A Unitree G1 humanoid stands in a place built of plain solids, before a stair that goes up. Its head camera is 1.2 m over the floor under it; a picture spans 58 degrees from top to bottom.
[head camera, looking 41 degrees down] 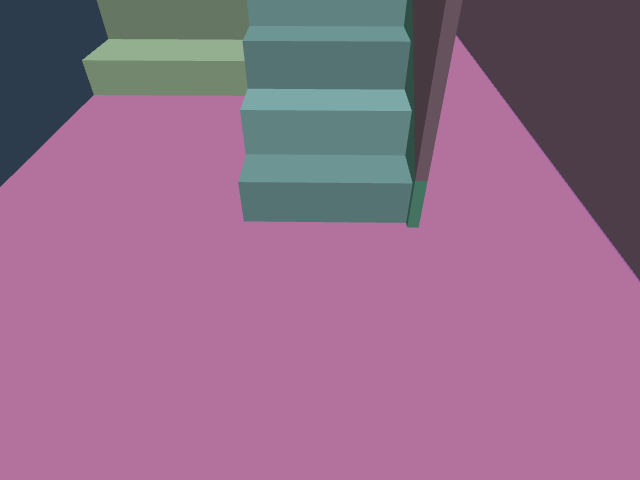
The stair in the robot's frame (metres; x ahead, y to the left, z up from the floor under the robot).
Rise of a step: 0.21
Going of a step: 0.23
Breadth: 0.72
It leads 1 degrees to the right of straight ahead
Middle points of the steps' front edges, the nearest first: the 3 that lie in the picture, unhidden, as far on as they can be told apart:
1.50 -0.02 0.21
1.73 -0.02 0.42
1.95 -0.03 0.63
